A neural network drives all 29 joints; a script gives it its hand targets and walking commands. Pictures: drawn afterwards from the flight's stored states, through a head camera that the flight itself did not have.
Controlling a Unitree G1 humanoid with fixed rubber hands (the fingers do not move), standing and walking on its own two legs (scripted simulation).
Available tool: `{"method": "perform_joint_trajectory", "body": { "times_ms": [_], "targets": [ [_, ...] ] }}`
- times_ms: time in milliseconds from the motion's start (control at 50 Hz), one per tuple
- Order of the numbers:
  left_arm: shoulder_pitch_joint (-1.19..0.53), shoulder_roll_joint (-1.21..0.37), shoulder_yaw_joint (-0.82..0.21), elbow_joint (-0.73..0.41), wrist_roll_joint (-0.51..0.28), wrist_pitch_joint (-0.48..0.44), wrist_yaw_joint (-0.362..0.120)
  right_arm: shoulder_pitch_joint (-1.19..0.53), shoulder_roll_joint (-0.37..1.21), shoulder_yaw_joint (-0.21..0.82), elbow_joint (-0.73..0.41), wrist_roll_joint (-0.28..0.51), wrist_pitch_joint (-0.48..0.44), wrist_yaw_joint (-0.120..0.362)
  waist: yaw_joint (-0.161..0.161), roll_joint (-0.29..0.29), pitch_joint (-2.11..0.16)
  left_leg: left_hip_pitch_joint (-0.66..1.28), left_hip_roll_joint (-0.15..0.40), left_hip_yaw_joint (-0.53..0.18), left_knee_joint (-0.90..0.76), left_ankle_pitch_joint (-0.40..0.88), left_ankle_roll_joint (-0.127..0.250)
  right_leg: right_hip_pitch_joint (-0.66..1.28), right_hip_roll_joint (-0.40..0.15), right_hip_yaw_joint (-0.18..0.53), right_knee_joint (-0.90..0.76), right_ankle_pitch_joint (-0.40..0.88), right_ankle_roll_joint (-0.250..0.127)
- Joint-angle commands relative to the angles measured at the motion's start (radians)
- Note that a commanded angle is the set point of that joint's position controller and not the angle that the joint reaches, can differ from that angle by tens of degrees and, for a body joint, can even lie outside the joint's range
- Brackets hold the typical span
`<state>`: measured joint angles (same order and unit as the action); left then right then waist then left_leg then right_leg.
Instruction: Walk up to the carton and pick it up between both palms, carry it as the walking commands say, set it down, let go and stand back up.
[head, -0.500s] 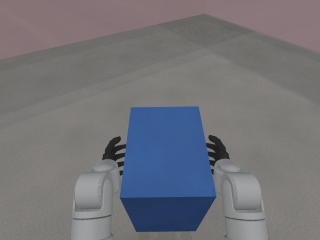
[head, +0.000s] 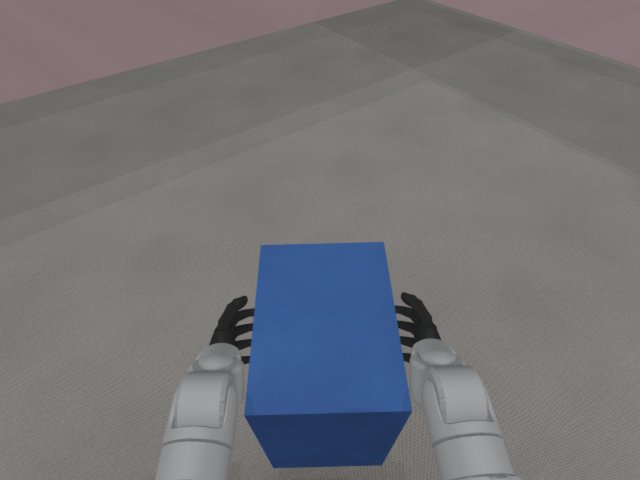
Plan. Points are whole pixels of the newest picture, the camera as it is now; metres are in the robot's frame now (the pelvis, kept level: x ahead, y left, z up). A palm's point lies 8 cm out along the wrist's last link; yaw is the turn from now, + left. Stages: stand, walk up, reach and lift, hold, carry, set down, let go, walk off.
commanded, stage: hold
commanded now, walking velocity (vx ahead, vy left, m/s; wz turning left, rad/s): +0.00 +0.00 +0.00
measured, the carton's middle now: (325, 362) +0.30 +0.01 -0.04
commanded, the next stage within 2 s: set down in 0.70 s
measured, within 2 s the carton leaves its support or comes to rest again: neither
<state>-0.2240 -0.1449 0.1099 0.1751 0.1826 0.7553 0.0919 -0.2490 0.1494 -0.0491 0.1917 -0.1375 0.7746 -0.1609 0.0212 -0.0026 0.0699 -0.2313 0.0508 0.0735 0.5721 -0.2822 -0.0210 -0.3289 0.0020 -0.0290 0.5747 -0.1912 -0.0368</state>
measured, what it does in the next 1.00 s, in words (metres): stands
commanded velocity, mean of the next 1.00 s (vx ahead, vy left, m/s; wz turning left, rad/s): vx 0.00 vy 0.00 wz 0.00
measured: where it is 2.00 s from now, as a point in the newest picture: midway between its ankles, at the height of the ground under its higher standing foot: outside the picture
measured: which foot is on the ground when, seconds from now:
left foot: down 0.00-1.00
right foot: down 0.00-1.00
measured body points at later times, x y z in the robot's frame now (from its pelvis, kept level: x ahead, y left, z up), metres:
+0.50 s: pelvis -0.01 +0.00 +0.00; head -0.03 -0.01 +0.45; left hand +0.29 +0.16 +0.03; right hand +0.32 -0.10 +0.04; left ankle +0.02 +0.14 -0.73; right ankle +0.07 -0.10 -0.73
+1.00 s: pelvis -0.01 +0.00 +0.00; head -0.03 -0.01 +0.45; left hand +0.29 +0.17 +0.03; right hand +0.32 -0.09 +0.03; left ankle +0.02 +0.14 -0.73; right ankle +0.07 -0.10 -0.73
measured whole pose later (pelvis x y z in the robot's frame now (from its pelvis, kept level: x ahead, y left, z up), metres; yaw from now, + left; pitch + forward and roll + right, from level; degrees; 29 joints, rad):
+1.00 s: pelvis -0.01 +0.00 +0.00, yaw -1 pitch -6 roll +2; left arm -0.31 -0.16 0.25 0.30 0.31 0.74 0.02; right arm -0.41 0.20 -0.18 0.45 -0.21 0.70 -0.11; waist 0.08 -0.01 0.04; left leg -0.18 0.03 0.07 0.55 -0.27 -0.01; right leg -0.29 0.01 0.01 0.57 -0.18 -0.03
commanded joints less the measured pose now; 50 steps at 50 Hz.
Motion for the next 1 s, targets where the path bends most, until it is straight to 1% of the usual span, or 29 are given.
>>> {"method": "perform_joint_trajectory", "body": {
  "times_ms": [0,20,40,60,80,140,180,200,220,260,320,360,380,400,420,480,580,680,700,720,740,760,820,880,900,920,940,960,980],
  "targets": [
    [-0.44,-0.96,-0.439,0.0,-0.163,-0.074,-0.251,-0.547,1.116,0.517,-0.099,0.197,-0.069,0.27,0.072,-0.003,-0.407,-0.015,-0.158,-0.118,-0.128,0.118,0.071,0.407,0.056,0.184,-0.112,0.114,0.05],
    [-0.492,-0.94,-0.438,0.001,-0.171,-0.077,-0.263,-0.493,1.126,0.468,-0.025,0.168,-0.06,0.271,0.029,-0.031,-0.385,-0.019,-0.159,-0.122,-0.127,0.12,0.071,0.385,0.054,0.185,-0.122,0.119,0.056],
    [-0.502,-0.892,-0.368,0.074,-0.136,-0.062,-0.264,-0.516,1.083,0.404,0.043,0.142,-0.048,0.276,0.045,-0.033,-0.285,-0.047,-0.157,-0.121,-0.141,0.039,0.07,0.342,0.051,0.182,-0.14,-0.033,0.051],
    [-0.538,-0.873,-0.352,0.069,-0.129,-0.058,-0.264,-0.488,1.063,0.351,0.113,0.109,-0.034,0.279,0.02,-0.031,-0.23,-0.048,-0.162,-0.119,-0.152,-0.006,0.068,0.312,0.056,0.172,-0.158,-0.11,0.045],
    [-0.567,-0.855,-0.325,0.104,-0.12,-0.061,-0.272,-0.531,1.066,0.341,0.119,0.108,-0.036,0.28,0.05,-0.028,-0.209,-0.068,-0.162,-0.112,-0.159,-0.055,0.072,0.313,0.05,0.176,-0.172,-0.183,0.047],
    [-0.651,-0.825,-0.287,0.127,-0.106,-0.063,-0.269,-0.549,1.048,0.254,0.235,0.072,-0.03,0.284,0.036,0.002,-0.139,-0.086,-0.164,-0.102,-0.176,-0.139,0.069,0.305,0.055,0.164,-0.195,-0.3,0.037],
    [-0.717,-0.883,-0.345,0.036,-0.157,-0.084,-0.28,-0.604,1.111,0.323,0.144,0.099,-0.048,0.285,0.026,-0.061,-0.256,-0.085,-0.16,-0.108,-0.164,-0.061,0.071,0.36,0.059,0.167,-0.175,-0.213,0.052],
    [-0.85,-0.937,-0.416,-0.052,-0.201,-0.098,-0.278,-0.636,1.17,0.362,0.133,0.122,-0.06,0.292,0.023,-0.024,-0.317,-0.075,-0.16,-0.112,-0.159,-0.055,0.062,0.376,0.065,0.165,-0.155,-0.184,0.047],
    [-0.825,-0.964,-0.408,-0.014,-0.192,-0.084,-0.277,-0.645,1.182,0.352,0.152,0.125,-0.063,0.295,0.028,0.031,-0.289,-0.094,-0.154,-0.116,-0.167,-0.063,0.06,0.36,0.063,0.164,-0.137,-0.157,0.032],
    [-0.823,-0.966,-0.395,-0.006,-0.185,-0.082,-0.267,-0.645,1.194,0.346,0.175,0.128,-0.062,0.301,0.031,0.01,-0.346,-0.067,-0.153,-0.117,-0.161,-0.044,0.058,0.379,0.068,0.158,-0.126,-0.126,0.037],
    [-0.84,-0.99,-0.422,0.02,-0.187,-0.083,-0.258,-0.733,1.19,0.39,0.109,0.159,-0.087,0.308,0.045,0.069,-0.366,-0.095,-0.146,-0.126,-0.161,-0.088,0.056,0.394,0.062,0.18,-0.112,-0.143,0.03],
    [-0.826,-1.012,-0.417,0.06,-0.2,-0.083,-0.26,-0.721,1.188,0.399,0.115,0.159,-0.084,0.307,0.041,0.016,-0.364,-0.071,-0.145,-0.127,-0.151,-0.038,0.057,0.37,0.068,0.166,-0.113,-0.104,0.033],
    [-0.819,-1.017,-0.392,0.087,-0.191,-0.08,-0.26,-0.763,1.175,0.398,0.098,0.156,-0.089,0.307,0.041,0.012,-0.336,-0.094,-0.151,-0.119,-0.149,-0.091,0.055,0.393,0.054,0.189,-0.133,-0.189,0.038],
    [-0.783,-1.015,-0.395,0.082,-0.18,-0.088,-0.26,-0.745,1.2,0.417,0.104,0.167,-0.089,0.308,0.053,0.004,-0.371,-0.086,-0.142,-0.134,-0.142,-0.014,0.062,0.398,0.058,0.182,-0.116,-0.097,0.044],
    [-0.785,-1.003,-0.394,0.084,-0.17,-0.079,-0.258,-0.739,1.181,0.397,0.111,0.157,-0.084,0.306,0.052,0.05,-0.373,-0.084,-0.152,-0.118,-0.149,-0.055,0.056,0.413,0.058,0.176,-0.12,-0.12,0.039],
    [-0.75,-1.003,-0.358,0.146,-0.148,-0.068,-0.262,-0.679,1.156,0.334,0.185,0.11,-0.075,0.303,0.033,0.021,-0.331,-0.067,-0.144,-0.129,-0.168,-0.049,0.054,0.401,0.058,0.18,-0.136,-0.112,0.036],
    [-0.717,-1.013,-0.441,0.014,-0.181,-0.079,-0.26,-0.603,1.185,0.404,0.113,0.143,-0.074,0.308,0.039,0.006,-0.446,0.003,-0.15,-0.131,-0.159,0.157,0.05,0.448,0.072,0.153,-0.12,0.136,0.047],
    [-0.675,-1.006,-0.461,-0.013,-0.19,-0.069,-0.262,-0.569,1.184,0.439,0.084,0.152,-0.069,0.295,0.029,-0.005,-0.452,0.008,-0.156,-0.136,-0.149,0.188,0.052,0.482,0.06,0.172,-0.12,0.18,0.055],
    [-0.504,-1.093,-0.451,0.008,-0.147,-0.075,-0.262,-0.554,1.333,0.6,0.063,0.22,-0.075,0.314,0.216,-0.035,-0.554,0.052,-0.136,-0.154,-0.123,0.286,0.071,0.53,0.053,0.159,-0.115,0.269,0.06],
    [-0.569,-1.073,-0.5,-0.054,-0.179,-0.069,-0.264,-0.522,1.307,0.584,0.048,0.229,-0.073,0.313,0.157,-0.012,-0.515,0.028,-0.145,-0.152,-0.132,0.298,0.061,0.527,0.054,0.145,-0.105,0.326,0.057],
    [-0.601,-1.049,-0.475,-0.043,-0.165,-0.067,-0.267,-0.511,1.304,0.542,0.099,0.202,-0.066,0.314,0.141,-0.034,-0.495,0.035,-0.139,-0.155,-0.134,0.26,0.064,0.507,0.058,0.14,-0.11,0.293,0.063],
    [-0.584,-1.01,-0.441,-0.022,-0.136,-0.068,-0.264,-0.528,1.294,0.537,0.133,0.209,-0.068,0.321,0.181,-0.005,-0.439,0.001,-0.147,-0.146,-0.147,0.231,0.063,0.489,0.054,0.141,-0.113,0.268,0.066],
    [-0.626,-1.055,-0.433,0.048,-0.149,-0.068,-0.29,-0.548,1.22,0.449,0.118,0.157,-0.096,0.308,0.086,0.013,-0.416,-0.011,-0.15,-0.15,-0.137,0.152,0.058,0.443,0.053,0.148,-0.12,0.172,0.046],
    [-0.674,-1.028,-0.327,0.167,-0.098,-0.073,-0.299,-0.599,1.178,0.333,0.238,0.086,-0.104,0.309,0.09,0.001,-0.306,-0.061,-0.143,-0.15,-0.138,-0.02,0.064,0.393,0.05,0.164,-0.129,-0.071,0.034],
    [-0.708,-1.004,-0.304,0.199,-0.085,-0.083,-0.303,-0.542,1.161,0.264,0.315,0.034,-0.108,0.305,0.042,-0.012,-0.23,-0.108,-0.152,-0.153,-0.127,-0.046,0.056,0.357,0.041,0.183,-0.144,-0.15,0.029],
    [-0.714,-0.988,-0.271,0.22,-0.082,-0.098,-0.312,-0.564,1.162,0.238,0.334,0.02,-0.118,0.308,0.049,-0.065,-0.216,-0.111,-0.14,-0.161,-0.126,-0.061,0.07,0.338,0.049,0.172,-0.134,-0.169,0.035],
    [-0.724,-1.004,-0.251,0.25,-0.066,-0.112,-0.316,-0.588,1.168,0.223,0.345,0.022,-0.142,0.304,0.078,0.004,-0.255,-0.128,-0.15,-0.15,-0.115,-0.056,0.065,0.367,0.035,0.201,-0.132,-0.159,0.023],
    [-0.747,-1.01,-0.235,0.267,-0.065,-0.133,-0.323,-0.622,1.173,0.211,0.341,0.016,-0.158,0.305,0.067,-0.025,-0.257,-0.131,-0.14,-0.155,-0.1,-0.086,0.069,0.362,0.034,0.208,-0.129,-0.223,0.024],
    [-0.72,-1.002,-0.189,0.308,-0.029,-0.147,-0.326,-0.653,1.175,0.19,0.373,-0.013,-0.173,0.307,0.093,-0.037,-0.202,-0.173,-0.154,-0.147,-0.101,-0.098,0.072,0.352,0.036,0.21,-0.131,-0.232,0.026]
  ]
}}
